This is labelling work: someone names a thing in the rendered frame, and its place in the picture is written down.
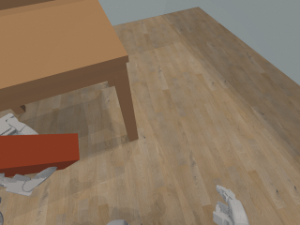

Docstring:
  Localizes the right robot hand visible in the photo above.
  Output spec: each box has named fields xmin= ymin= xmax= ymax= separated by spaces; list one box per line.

xmin=213 ymin=185 xmax=249 ymax=225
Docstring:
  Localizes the sponge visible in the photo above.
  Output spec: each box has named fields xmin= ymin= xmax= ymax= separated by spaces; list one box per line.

xmin=0 ymin=133 xmax=80 ymax=177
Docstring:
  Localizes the table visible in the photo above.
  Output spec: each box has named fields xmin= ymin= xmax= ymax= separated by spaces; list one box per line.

xmin=0 ymin=0 xmax=139 ymax=179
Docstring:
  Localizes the left robot hand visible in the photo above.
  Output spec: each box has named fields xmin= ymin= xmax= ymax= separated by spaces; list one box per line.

xmin=0 ymin=113 xmax=57 ymax=196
